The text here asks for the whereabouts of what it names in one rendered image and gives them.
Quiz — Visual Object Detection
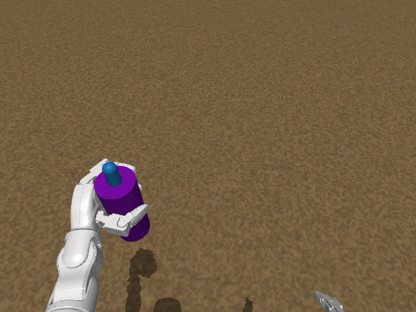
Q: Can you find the bottle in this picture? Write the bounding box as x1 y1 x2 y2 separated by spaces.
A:
94 162 150 242

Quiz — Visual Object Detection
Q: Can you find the right robot hand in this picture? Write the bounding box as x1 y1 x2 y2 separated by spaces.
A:
314 291 345 312

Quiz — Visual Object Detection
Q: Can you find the left robot hand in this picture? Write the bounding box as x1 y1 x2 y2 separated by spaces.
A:
70 159 149 237

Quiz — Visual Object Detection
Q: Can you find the left robot arm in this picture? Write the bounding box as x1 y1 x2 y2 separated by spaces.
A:
45 228 104 312

